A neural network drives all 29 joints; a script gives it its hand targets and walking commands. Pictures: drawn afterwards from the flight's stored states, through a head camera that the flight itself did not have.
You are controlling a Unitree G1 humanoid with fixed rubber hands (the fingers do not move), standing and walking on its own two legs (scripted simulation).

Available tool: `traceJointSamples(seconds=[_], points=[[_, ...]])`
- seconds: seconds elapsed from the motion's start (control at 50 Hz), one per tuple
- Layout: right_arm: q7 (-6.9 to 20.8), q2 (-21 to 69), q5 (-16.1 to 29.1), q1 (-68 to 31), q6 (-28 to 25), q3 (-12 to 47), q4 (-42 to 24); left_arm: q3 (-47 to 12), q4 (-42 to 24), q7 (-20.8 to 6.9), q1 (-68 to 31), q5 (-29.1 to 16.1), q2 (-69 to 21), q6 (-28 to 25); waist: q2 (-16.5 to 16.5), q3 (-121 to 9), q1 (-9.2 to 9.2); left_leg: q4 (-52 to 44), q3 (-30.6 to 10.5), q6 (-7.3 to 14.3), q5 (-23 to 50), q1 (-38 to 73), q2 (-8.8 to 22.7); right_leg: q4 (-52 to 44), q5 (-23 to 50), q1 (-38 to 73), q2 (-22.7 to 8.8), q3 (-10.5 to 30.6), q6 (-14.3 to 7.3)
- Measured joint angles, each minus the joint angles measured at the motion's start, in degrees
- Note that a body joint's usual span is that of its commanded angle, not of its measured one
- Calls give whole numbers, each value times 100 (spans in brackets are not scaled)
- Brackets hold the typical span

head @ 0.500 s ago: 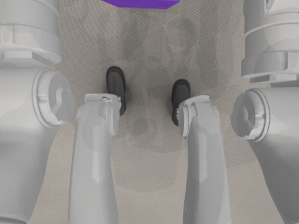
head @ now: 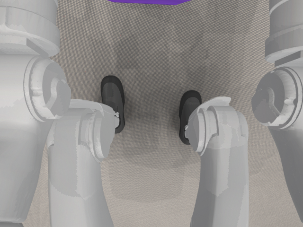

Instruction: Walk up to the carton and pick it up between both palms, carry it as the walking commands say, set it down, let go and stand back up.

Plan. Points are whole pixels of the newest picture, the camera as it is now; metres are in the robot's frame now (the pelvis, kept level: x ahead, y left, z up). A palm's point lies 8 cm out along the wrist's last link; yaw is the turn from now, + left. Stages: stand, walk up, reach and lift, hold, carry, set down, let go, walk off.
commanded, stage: reach and lift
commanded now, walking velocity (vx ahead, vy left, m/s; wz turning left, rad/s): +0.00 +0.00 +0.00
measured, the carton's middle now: out of the picture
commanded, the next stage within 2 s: none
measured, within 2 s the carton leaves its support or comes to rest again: leaves its support in 1.84 s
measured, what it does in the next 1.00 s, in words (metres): lowers itself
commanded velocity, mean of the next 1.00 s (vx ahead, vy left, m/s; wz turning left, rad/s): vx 0.00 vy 0.00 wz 0.00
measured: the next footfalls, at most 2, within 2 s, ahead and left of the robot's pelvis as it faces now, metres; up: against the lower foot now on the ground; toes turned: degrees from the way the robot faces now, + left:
none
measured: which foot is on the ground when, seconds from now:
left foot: down 0.00-1.00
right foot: down 0.00-1.00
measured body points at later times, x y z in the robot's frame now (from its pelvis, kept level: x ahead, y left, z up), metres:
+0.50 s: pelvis -0.01 +0.00 -0.06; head +0.40 +0.00 +0.11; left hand +0.60 +0.16 -0.27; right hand +0.59 -0.15 -0.27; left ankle +0.13 +0.13 -0.42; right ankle +0.09 -0.13 -0.42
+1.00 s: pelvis +0.00 +0.00 -0.06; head +0.41 +0.00 +0.11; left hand +0.60 +0.15 -0.27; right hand +0.59 -0.11 -0.28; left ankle +0.13 +0.13 -0.42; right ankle +0.09 -0.13 -0.42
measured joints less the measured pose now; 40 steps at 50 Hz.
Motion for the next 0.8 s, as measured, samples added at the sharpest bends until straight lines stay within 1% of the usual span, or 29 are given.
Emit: traceJointSamples(seconds=[0.08,0.22,0.3,0.38,0.48,0.68,0.8], points=[[-39,1,14,1,-49,97,75,-48,-1,-30,7,-40,5,-118,0,0,0,242,0,-14,-17,-222,0,310,-53,-258,13,17,-41],[-57,10,103,11,-54,204,335,-47,140,-208,-16,-61,87,-213,0,-3,-1,645,-24,-38,3,-624,0,772,-63,-682,42,26,-66],[-104,11,249,12,-81,307,335,-56,240,-215,-16,-108,113,-207,-1,0,-1,846,-42,-45,6,-807,0,954,-68,-834,56,28,-37],[-145,10,329,13,-86,380,335,-206,241,-216,-16,-248,112,-208,0,3,0,990,-46,-45,-1,-891,0,1061,-81,-874,64,40,18],[-146,10,347,13,-94,380,335,-334,241,-214,-35,-275,113,-207,0,1,0,1041,-46,-45,-3,-908,0,1082,-84,-860,66,46,52],[-144,10,347,13,-96,384,335,-374,241,-174,-59,-282,113,-197,0,-1,0,1042,-46,-45,-36,-908,0,1089,-117,-868,66,46,53],[-118,46,355,13,-126,565,335,-390,241,-156,-59,-298,113,-221,0,-1,0,1042,-46,-45,-62,-907,0,1090,-142,-869,66,46,52]])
